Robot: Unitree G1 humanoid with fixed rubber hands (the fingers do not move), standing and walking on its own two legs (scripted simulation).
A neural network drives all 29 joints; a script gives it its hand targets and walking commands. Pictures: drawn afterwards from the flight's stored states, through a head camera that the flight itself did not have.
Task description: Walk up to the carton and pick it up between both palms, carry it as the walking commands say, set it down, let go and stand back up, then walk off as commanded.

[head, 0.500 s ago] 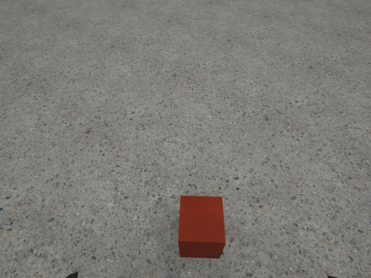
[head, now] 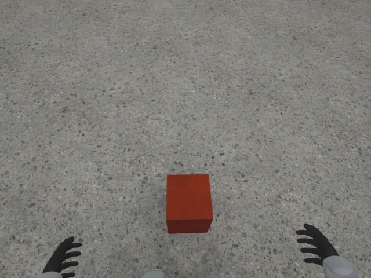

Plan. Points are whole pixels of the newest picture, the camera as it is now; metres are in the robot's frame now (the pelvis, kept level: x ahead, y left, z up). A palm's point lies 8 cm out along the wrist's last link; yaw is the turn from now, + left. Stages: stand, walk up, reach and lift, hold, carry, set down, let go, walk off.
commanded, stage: reach and lift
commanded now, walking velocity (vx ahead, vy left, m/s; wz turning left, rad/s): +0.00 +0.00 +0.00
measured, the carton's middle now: (187, 204) +0.49 +0.01 -0.63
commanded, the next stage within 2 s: none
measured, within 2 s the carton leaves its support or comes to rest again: neither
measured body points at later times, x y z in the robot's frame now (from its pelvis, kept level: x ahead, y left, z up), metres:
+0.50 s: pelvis -0.05 +0.01 -0.05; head +0.15 +0.01 +0.36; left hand +0.25 +0.29 -0.15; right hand +0.31 -0.24 -0.15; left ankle +0.03 +0.12 -0.72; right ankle -0.02 -0.10 -0.72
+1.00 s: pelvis -0.08 +0.03 -0.08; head +0.22 +0.02 +0.26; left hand +0.40 +0.24 -0.19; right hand +0.42 -0.21 -0.19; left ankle +0.03 +0.12 -0.72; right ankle -0.02 -0.10 -0.72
